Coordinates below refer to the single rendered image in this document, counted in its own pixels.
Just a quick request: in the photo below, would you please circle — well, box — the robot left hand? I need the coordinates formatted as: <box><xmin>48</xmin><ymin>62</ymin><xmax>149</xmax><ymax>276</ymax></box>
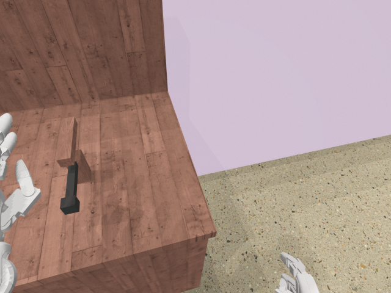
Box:
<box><xmin>0</xmin><ymin>113</ymin><xmax>41</xmax><ymax>242</ymax></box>

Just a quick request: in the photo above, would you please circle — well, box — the counter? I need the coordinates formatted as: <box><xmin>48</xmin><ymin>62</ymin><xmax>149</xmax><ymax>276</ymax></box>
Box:
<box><xmin>0</xmin><ymin>0</ymin><xmax>217</xmax><ymax>293</ymax></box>

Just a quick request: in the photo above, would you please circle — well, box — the robot left forearm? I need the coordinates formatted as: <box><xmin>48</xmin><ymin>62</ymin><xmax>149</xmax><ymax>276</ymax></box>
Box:
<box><xmin>0</xmin><ymin>242</ymin><xmax>17</xmax><ymax>293</ymax></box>

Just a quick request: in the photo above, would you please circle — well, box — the tap lever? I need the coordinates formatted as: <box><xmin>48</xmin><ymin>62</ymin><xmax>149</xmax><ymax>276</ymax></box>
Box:
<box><xmin>60</xmin><ymin>161</ymin><xmax>80</xmax><ymax>215</ymax></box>

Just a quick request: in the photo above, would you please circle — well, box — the robot right hand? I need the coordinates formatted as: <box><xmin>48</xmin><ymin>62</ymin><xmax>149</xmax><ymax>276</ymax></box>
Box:
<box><xmin>276</xmin><ymin>252</ymin><xmax>320</xmax><ymax>293</ymax></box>

